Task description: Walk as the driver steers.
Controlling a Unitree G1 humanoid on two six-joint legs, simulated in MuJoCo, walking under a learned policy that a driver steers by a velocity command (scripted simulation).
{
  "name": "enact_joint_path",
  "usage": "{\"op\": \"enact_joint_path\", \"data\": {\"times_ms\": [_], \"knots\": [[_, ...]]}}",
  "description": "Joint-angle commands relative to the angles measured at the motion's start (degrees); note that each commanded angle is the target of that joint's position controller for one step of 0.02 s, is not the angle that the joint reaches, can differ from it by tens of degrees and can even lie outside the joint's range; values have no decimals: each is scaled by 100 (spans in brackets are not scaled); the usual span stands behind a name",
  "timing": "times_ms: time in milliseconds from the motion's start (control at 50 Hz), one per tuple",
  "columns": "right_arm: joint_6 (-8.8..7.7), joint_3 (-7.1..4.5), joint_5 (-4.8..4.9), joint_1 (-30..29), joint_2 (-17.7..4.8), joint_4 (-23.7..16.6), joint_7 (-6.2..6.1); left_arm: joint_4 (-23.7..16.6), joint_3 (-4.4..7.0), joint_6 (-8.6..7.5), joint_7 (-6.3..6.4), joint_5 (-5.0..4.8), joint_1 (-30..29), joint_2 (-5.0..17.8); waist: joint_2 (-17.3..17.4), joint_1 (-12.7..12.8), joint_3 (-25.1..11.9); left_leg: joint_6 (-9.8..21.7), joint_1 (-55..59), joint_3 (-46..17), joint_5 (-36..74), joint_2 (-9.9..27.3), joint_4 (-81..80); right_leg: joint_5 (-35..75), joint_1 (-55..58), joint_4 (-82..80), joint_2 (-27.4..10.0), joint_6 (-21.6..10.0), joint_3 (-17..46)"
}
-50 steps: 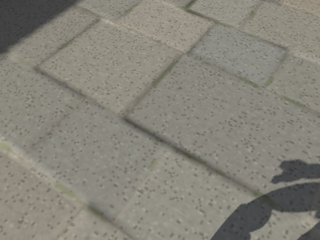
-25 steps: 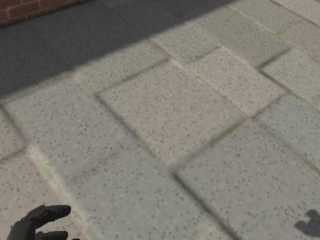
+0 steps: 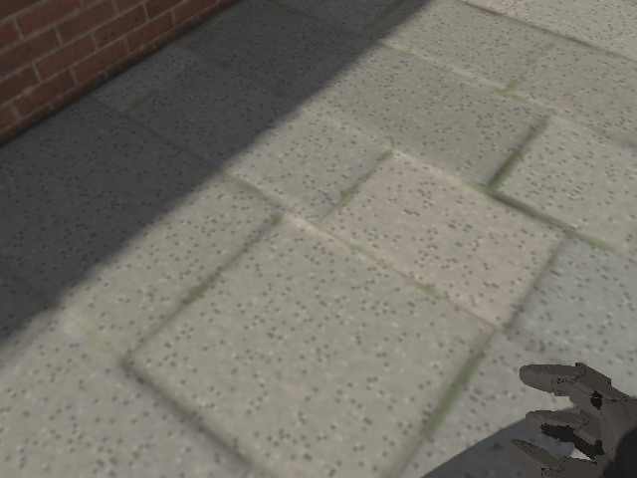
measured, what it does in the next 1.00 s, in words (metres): walks ahead, turning right: left foot, then right foot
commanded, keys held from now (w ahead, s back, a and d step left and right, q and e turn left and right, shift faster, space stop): w+e+shift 0.66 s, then w+shift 0.34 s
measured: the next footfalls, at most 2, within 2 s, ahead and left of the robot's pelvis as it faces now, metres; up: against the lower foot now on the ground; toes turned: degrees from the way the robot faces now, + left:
left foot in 0.10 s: +0.32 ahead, +0.18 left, +0.00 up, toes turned -13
right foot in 0.56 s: +0.62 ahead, -0.20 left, +0.00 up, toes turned -37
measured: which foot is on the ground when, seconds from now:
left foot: up 0.00-0.08, down 0.10-0.56, up 0.58-1.00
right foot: down 0.00-0.10, up 0.12-0.54, down 0.56-1.00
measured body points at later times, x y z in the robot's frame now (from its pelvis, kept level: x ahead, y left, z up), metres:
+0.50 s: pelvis +0.42 -0.01 -0.03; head +0.43 -0.05 +0.42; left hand +0.77 +0.06 -0.06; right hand +0.25 -0.26 -0.16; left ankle +0.29 +0.20 -0.73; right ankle +0.57 -0.20 -0.69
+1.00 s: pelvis +0.81 -0.26 -0.02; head +0.82 -0.30 +0.43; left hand +1.00 -0.07 -0.14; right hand +0.84 -0.61 -0.07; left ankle +1.05 -0.32 -0.72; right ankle +0.59 -0.17 -0.73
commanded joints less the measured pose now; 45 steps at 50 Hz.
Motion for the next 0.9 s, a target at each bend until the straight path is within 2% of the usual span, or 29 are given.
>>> {"op": "enact_joint_path", "data": {"times_ms": [20, 60, 80, 100, 120, 140, 160, 180, 200, 220, 260, 280, 360, 440, 480, 500, 520, 540, 560, 580, 600, 620, 640, 660, 700, 720, 800, 840, 900], "knots": [[15, -282, 254, -324, -649, -422, -60, -486, 291, -68, 100, -122, -353, 1025, -530, -230, 239, -176, 2611, 401, 528, -524, -977, 239, -2157, -701, -833, -540, 1236], [-24, -463, 331, -13, -949, -389, -78, -448, 298, 21, 104, -63, -262, 962, -661, -474, -47, -11, 2787, 394, -233, -600, -1235, 1322, -1204, 241, -966, -335, 1412], [-44, -607, 351, 834, -1144, -263, -84, -482, 295, 65, 61, 31, -367, 992, -688, -1004, -633, 173, 3575, 437, -593, -516, -1114, 2295, -997, 1358, -863, -105, 1202], [5, -683, 328, 2308, -1333, -76, -136, -687, 181, 92, 4, 248, -634, 727, -662, -1712, -1719, 506, 5376, -21, -1399, 203, -423, 2292, -1769, 3125, -781, 101, 893], [51, -776, 66, 2914, -1910, 185, -64, -946, -75, 8, -54, 20, 360, -89, 2032, -1154, -2957, 1617, 7508, -3424, -3668, 1945, -1394, -992, -3731, 5462, -117, 376, 183], [80, -759, 116, 2860, -1612, 240, 19, -990, -137, 18, 0, -219, 240, 295, 2547, -1212, -2829, 1587, 7373, -4810, -5627, 2165, -2123, -904, -4656, 6363, -771, 331, -59], [147, -670, 129, 2488, -1119, 167, -37, -992, -36, 68, 40, -173, -458, 703, 1712, -1409, -1742, 1308, 6633, -3815, -5131, 1832, -2213, -403, -5058, 6535, -1015, 334, -296], [223, -617, 71, 2283, -969, 259, -59, -1078, 4, 95, 33, -25, -1009, 861, 672, -1408, -1001, 1129, 5787, -2683, -3776, 1570, -2139, -121, -5000, 6367, -1222, 340, -506], [261, -594, -16, 2162, -905, 375, -54, -1235, 26, 88, -4, 112, -1475, 832, 155, -1324, -480, 1081, 4978, -1915, -2636, 1357, -2169, 34, -4815, 6088, -1404, 309, -575], [248, -550, -74, 1952, -773, 471, -61, -1320, 52, 136, -65, 74, -1499, 743, 285, -1061, -243, 1062, 4372, -1368, -2109, 1211, -2274, 143, -4511, 5856, -1609, 297, -515], [229, -480, 58, 1668, -471, 646, -4, -1402, 31, 305, -117, -71, -1458, 519, 505, -775, 22, 1014, 3813, -578, -1744, 1072, -2524, 12, -4387, 5645, -1827, 281, -569], [220, -487, 129, 1592, -471, 729, 12, -1464, 3, 369, -132, -61, -1517, 431, 470, -679, 167, 1023, 3636, -276, -1488, 1098, -2643, 60, -4482, 5546, -1913, 294, -596], [184, -589, 78, 1258, -888, 842, -40, -1616, -33, 374, -218, 63, -1849, 519, 239, -474, 572, 957, 3205, 1055, -693, 967, -3105, 1383, -4495, 4527, -1968, 448, -767], [215, -663, 82, 1719, -1293, 1067, -72, -1750, -27, 253, -407, 89, -2738, 617, -216, -795, 851, 704, 3705, 2035, 252, 771, -3315, 2396, -3913, 2759, -1620, 184, -1536], [287, -709, 73, 1877, -1596, 1120, -68, -1770, 71, 208, -442, 43, -2756, 845, 119, -641, 568, 598, 4170, 2308, 3251, 747, -2780, 2140, -3103, 2386, -1069, -34, -2114], [355, -744, 94, 1924, -1775, 1126, -85, -1764, 149, 219, -432, -3, -2531, 1003, 447, -397, 318, 579, 4467, 2346, 4826, 832, -2201, 1746, -2745, 2413, -822, -127, -2290], [429, -781, 115, 1825, -1922, 1080, -95, -1645, 276, 260, -415, -52, -1882, 1233, 709, 37, -66, 606, 4540, 2364, 5980, 924, -1228, 1318, -2045, 2492, -619, -253, -2363], [458, -803, 145, 1597, -1968, 957, -101, -1349, 471, 322, -382, -49, -710, 1593, 808, 640, -636, 646, 3995, 2277, 6393, 955, 175, 1094, -555, 2437, -474, -461, -2285], [402, -745, 195, 1295, -1773, 829, -115, -896, 675, 399, -287, -45, 678, 1923, 286, 1250, -1038, 445, 2533, 2205, 4186, 522, 2320, 1526, 1557, 1747, -683, -765, -1567], [195, -400, -22, 1439, -578, 632, -62, -794, 662, 437, -221, -30, 446, 2206, -1963, 456, -742, 235, 598, 1856, -3297, -785, 5021, 2089, 2376, 1597, -1285, -1128, 78], [-92, -245, 223, 2148, -541, 145, 13, -1242, 519, 241, -255, 159, -96, 2180, -2112, -213, -2414, 332, -866, 233, -3644, -953, 5842, -1136, 3410, 90, -2476, -2383, 3676], [-233, -342, 360, 1130, -1183, 70, 11, -1288, 490, 139, -244, 148, 23, 1682, -833, 287, -1929, 525, -1025, 0, -2843, -617, 5228, -2212, 2793, -858, -2473, -1896, 4095], [-246, -348, 437, 797, -1133, -57, -21, -1185, 441, 13, -260, 186, -144, 1582, -129, -51, -856, 562, -1020, 103, -2521, -484, 4577, -1957, 1674, -1072, -2383, -1652, 3782], [-191, -316, 275, 874, -1014, 95, -78, -1205, 379, -79, -275, 196, -543, 1411, 488, -395, -535, 517, -489, 28, -2278, -206, 4055, -1314, 694, -957, -2203, -1472, 3289], [26, -367, 137, 1384, -1006, 322, -40, -1276, 275, -104, -188, 287, -1156, 1136, 234, -904, -117, 310, 349, 38, -2002, 72, 3389, -534, -784, -957, -1721, -1363, 2195], [112, -373, 106, 1391, -972, 359, -32, -1197, 219, -90, -143, 233, -1213, 973, 137, -951, 75, 217, 476, 172, -1986, 186, 3006, -212, -1197, -1025, -1585, -1304, 1722], [157, -155, -74, 180, -423, -55, 15, -842, 129, -76, 69, 169, -802, 803, -98, -421, 538, -50, 892, 781, 14, 153, 1025, 1127, -2214, -1095, -1018, -971, 282], [103, -109, -17, -261, -296, -143, 88, -699, 141, -88, 75, 134, -528, 886, -171, -97, 489, -17, 1574, 1013, 1186, -99, 34, 926, -2408, -1187, -1010, -811, 92], [74, -219, 196, -783, -543, -351, 139, -418, 156, -103, 28, 48, -100, 971, -340, 203, 591, 126, 1268, 876, 1176, -202, -854, 903, -1291, -1084, -1406, -744, 356]]}}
